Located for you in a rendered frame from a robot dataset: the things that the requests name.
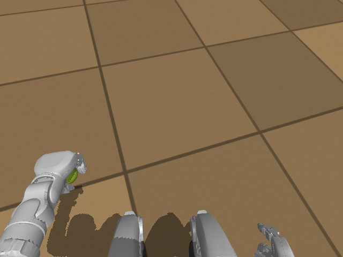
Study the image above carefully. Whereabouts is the right robot hand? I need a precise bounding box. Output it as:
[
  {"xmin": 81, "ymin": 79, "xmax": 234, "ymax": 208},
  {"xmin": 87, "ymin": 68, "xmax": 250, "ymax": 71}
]
[{"xmin": 254, "ymin": 223, "xmax": 295, "ymax": 257}]

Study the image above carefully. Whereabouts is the left robot arm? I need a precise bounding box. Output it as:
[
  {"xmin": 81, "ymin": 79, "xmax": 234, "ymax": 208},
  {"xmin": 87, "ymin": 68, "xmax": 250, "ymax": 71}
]
[{"xmin": 0, "ymin": 173, "xmax": 64, "ymax": 257}]

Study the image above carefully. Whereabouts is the ball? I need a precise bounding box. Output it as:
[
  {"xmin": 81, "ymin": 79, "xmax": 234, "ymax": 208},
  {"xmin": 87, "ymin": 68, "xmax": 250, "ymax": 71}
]
[{"xmin": 66, "ymin": 168, "xmax": 78, "ymax": 184}]

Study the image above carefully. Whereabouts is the left robot hand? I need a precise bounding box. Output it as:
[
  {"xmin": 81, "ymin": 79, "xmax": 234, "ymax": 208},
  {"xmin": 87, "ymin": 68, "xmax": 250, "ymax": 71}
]
[{"xmin": 34, "ymin": 150, "xmax": 87, "ymax": 194}]

